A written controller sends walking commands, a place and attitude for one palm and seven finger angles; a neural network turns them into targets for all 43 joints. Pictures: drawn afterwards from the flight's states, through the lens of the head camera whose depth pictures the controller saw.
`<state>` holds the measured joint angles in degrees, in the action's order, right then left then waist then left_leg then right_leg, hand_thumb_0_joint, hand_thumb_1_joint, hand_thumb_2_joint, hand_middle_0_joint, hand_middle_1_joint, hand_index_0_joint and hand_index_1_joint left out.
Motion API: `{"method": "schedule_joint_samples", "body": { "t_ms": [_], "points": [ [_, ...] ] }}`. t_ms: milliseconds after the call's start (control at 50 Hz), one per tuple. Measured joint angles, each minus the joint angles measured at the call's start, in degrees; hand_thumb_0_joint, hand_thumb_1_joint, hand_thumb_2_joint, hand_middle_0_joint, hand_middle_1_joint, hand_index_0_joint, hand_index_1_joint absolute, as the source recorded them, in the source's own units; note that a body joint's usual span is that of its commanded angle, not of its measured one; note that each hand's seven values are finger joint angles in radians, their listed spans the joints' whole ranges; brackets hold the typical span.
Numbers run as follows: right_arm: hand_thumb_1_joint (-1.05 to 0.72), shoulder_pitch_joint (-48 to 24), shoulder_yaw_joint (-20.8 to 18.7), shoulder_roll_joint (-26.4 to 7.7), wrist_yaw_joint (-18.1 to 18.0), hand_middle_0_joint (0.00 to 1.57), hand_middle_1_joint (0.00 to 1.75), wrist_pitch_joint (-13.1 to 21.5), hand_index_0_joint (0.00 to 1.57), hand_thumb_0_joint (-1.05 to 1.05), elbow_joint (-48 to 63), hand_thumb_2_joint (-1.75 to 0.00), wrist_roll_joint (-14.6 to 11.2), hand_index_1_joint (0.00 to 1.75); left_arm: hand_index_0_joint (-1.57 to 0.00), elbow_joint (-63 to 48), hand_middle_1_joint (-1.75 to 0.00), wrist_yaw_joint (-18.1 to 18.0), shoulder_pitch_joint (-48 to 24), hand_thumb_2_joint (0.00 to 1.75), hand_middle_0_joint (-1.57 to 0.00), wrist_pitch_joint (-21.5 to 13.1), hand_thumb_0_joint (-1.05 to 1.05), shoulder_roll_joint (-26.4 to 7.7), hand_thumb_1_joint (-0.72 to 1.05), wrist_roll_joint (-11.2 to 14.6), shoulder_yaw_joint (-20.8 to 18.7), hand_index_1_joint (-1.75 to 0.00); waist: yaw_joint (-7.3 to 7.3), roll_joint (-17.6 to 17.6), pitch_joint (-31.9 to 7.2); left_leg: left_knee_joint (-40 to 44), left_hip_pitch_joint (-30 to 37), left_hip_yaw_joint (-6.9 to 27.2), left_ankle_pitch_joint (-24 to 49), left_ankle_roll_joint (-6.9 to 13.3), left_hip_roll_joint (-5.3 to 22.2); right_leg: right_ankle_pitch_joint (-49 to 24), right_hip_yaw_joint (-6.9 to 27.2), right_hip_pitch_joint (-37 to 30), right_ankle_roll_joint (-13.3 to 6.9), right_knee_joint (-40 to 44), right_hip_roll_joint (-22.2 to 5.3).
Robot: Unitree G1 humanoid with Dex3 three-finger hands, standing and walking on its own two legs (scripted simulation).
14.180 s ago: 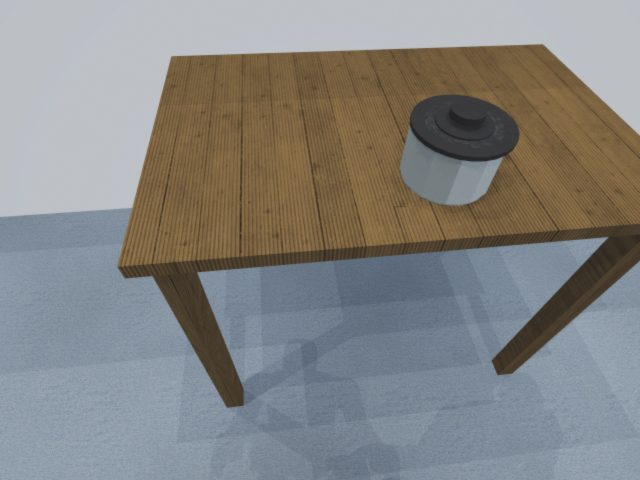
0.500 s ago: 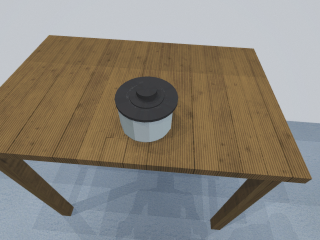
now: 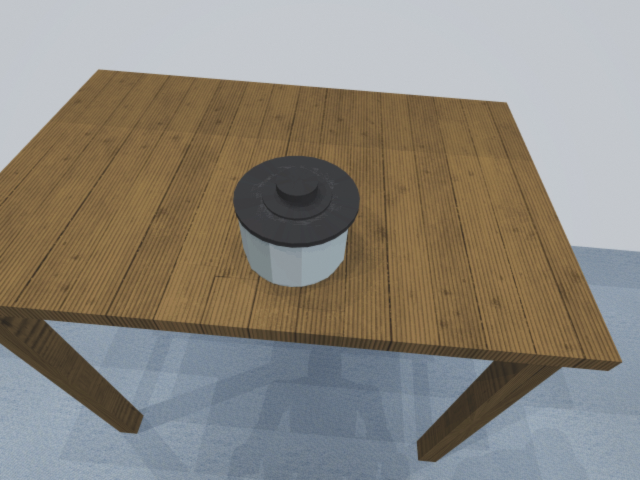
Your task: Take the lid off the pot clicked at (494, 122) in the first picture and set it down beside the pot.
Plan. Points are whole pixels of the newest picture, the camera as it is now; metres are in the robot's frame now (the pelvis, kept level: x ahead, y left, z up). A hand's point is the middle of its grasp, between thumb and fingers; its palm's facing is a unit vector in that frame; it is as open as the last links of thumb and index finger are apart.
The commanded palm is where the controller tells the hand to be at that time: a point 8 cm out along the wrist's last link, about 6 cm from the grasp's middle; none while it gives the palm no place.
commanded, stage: look again from close up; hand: left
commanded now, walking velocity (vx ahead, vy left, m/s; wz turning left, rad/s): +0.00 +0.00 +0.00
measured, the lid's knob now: (297, 184) +0.44 +0.07 +0.14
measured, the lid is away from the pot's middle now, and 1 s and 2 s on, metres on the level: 0.00 0.00 0.00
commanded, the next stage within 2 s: shuffle to correct the standing spot in 1.78 s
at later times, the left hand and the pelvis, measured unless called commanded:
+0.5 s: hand out of the picture -0.03 +0.18 -0.18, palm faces +0.03 -0.99 -0.15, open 7.4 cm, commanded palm none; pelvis -0.01 +0.02 +0.00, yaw +0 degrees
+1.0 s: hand out of the picture -0.05 +0.19 -0.18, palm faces +0.03 -0.99 -0.13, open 7.4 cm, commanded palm none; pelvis -0.02 +0.04 +0.00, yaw +0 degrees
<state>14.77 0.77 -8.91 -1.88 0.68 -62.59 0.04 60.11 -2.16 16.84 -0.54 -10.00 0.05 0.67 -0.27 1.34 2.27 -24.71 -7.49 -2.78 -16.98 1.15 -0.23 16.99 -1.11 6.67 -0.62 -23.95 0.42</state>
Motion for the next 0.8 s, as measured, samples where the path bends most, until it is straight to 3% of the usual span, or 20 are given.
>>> {"method": "schedule_joint_samples", "body": {
  "t_ms": [800],
  "points": [
    [-0.92,3.02,-0.03,2.75,-0.06,0.2,0.3,0.53,0.2,0.02,-2.02,-0.9,-0.18,0.3,-0.2,2.58,-0.3,-0.18,2.42,0.9,-0.2,0.16,0.01,2.0,0.91,-0.26,0.25,-0.29,-0.2,0.68,0.24,-1.07,-1.36,-0.91,0.75,2.38,-1.57,-1.61,0.81,0.95,2.13,0.04,-1.63]
  ]
}}
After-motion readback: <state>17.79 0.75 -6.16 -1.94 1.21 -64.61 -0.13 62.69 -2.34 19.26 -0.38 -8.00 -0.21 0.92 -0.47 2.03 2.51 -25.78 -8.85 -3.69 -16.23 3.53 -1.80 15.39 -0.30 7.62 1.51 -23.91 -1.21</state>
